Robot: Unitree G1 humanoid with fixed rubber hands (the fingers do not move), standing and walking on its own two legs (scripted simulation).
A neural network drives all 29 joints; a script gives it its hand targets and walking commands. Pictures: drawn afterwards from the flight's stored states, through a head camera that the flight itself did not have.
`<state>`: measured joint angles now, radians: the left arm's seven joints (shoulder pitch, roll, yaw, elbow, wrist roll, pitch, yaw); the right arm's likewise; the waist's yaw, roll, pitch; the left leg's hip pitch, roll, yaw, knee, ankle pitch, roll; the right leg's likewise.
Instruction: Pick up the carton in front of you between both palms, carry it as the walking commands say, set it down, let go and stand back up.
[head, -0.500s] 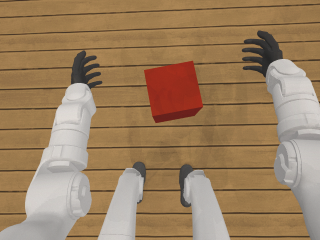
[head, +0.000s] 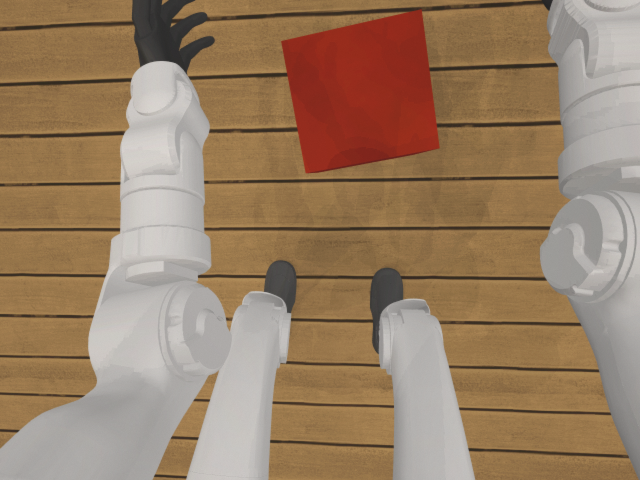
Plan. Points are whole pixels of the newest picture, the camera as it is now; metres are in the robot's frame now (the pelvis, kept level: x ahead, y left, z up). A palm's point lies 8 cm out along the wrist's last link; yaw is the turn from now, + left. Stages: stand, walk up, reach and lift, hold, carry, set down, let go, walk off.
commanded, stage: reach and lift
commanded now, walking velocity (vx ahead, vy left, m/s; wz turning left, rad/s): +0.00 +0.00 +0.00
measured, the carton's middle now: (358, 108) +0.53 -0.03 -0.51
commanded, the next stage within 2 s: none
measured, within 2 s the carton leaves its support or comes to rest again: leaves its support in 1.48 s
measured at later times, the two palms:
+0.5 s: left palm (229, 117) +0.49 +0.18 -0.37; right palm (481, 76) +0.55 -0.20 -0.38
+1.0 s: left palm (241, 120) +0.50 +0.17 -0.43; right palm (453, 84) +0.55 -0.17 -0.43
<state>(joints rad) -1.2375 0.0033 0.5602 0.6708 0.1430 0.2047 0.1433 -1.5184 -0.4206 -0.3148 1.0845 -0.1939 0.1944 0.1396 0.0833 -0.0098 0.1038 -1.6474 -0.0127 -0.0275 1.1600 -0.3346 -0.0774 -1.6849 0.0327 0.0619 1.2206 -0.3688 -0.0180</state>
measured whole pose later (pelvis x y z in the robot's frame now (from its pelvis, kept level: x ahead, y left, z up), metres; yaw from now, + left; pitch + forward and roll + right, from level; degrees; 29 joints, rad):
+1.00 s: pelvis -0.05 +0.01 -0.26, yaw +2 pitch +34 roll +6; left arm -1.54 0.19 0.33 1.04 -0.13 0.11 0.17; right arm -1.78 -0.57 0.12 1.29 0.14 0.13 0.05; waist 0.06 0.06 0.50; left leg -2.17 -0.06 0.00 2.17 -0.61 -0.10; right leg -2.23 0.01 0.07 2.24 -0.61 -0.02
